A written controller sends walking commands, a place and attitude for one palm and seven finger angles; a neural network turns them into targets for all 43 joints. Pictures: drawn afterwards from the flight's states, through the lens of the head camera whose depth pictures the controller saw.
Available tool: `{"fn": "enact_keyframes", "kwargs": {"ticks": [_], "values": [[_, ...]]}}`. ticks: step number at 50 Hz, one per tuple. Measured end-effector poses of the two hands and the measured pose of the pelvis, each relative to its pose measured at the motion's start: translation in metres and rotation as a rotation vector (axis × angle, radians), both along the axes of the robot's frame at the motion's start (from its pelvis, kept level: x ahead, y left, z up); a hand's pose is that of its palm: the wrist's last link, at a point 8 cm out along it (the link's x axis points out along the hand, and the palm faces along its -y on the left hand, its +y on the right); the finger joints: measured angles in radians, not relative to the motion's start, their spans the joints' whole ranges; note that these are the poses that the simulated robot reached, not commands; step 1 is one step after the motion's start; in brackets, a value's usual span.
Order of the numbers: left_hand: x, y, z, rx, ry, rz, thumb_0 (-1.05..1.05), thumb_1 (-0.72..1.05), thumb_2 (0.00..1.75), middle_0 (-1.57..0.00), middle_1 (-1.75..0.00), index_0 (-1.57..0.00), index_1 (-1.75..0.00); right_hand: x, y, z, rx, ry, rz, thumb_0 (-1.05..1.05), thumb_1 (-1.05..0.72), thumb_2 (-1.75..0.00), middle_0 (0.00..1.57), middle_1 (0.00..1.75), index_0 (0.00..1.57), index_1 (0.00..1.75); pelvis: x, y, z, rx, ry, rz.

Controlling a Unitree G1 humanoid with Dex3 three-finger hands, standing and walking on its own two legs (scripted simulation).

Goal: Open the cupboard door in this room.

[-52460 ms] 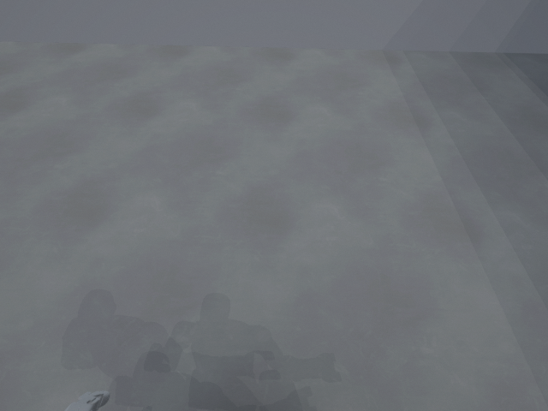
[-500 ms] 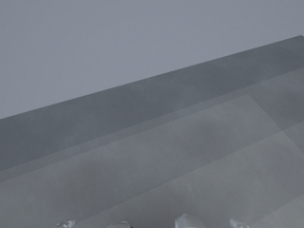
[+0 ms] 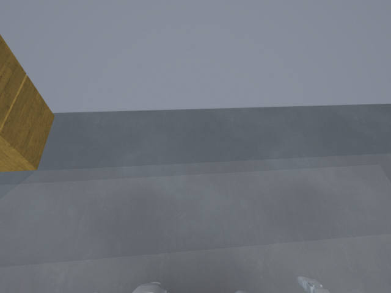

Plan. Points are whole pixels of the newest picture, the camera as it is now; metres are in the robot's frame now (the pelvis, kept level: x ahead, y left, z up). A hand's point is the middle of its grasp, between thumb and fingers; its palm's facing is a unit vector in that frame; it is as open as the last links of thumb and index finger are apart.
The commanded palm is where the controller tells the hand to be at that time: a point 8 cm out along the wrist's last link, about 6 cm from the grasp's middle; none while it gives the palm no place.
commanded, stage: turn to face it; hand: left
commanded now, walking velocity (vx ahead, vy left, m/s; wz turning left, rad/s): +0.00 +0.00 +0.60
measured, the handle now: out of the picture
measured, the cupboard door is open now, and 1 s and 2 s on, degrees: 49 49 49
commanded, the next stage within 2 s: take the last steps up to it in 1.40 s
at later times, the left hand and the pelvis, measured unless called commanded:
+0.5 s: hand out of the picture +0.05 +0.17 -0.14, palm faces +0.28 -0.92 -0.27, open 7.4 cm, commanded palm none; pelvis +0.02 -0.04 +0.02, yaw +17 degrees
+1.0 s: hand out of the picture +0.02 +0.19 -0.14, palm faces +0.56 -0.77 -0.31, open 7.4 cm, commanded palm none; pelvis +0.05 -0.06 +0.01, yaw +35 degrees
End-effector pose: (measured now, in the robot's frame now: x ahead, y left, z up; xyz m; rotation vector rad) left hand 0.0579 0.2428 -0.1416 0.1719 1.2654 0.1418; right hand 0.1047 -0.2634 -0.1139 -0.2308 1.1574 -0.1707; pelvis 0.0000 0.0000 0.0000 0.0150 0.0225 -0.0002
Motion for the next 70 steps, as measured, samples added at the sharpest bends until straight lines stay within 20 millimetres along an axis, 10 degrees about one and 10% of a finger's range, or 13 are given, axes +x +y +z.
{"fn": "enact_keyframes", "kwargs": {"ticks": [17,27,36,53,70], "values": [[0.012,-0.002,0.038,0.121,-0.136,0.149,0.01,0.91,0.90,-0.20,-0.29,-0.19,-0.30,0.022,-0.013,-0.019,0.051,0.090,0.131,0.00,-0.90,-0.90,0.21,0.30,0.21,0.30,0.012,-0.038,0.006,-0.006,0.016,0.186],[-0.040,-0.035,0.034,0.053,-0.056,0.298,0.01,0.91,0.90,-0.20,-0.30,-0.20,-0.30,0.077,0.001,-0.003,0.045,0.093,0.281,0.01,-0.91,-0.90,0.20,0.30,0.20,0.30,0.021,-0.043,0.018,0.030,-0.003,0.332],[-0.100,-0.017,0.003,0.021,0.048,0.469,0.01,0.91,0.90,-0.20,-0.30,-0.20,-0.30,0.128,0.051,0.004,-0.001,-0.021,0.462,0.00,-0.90,-0.90,0.20,0.30,0.20,0.30,0.021,-0.027,0.003,0.002,-0.004,0.443],[-0.080,-0.042,0.042,0.141,-0.085,0.618,0.01,0.91,0.90,-0.20,-0.29,-0.20,-0.30,0.166,0.041,-0.019,0.027,0.110,0.590,0.01,-0.90,-0.90,0.21,0.30,0.21,0.30,0.056,-0.058,0.010,-0.001,-0.003,0.652],[-0.166,-0.093,0.002,-0.030,0.092,0.874,0.01,0.91,0.90,-0.20,-0.30,-0.20,-0.30,0.212,0.144,0.008,0.017,-0.031,0.859,0.00,-0.90,-0.90,0.20,0.30,0.20,0.30,0.056,-0.039,0.008,-0.003,-0.015,0.813]]}}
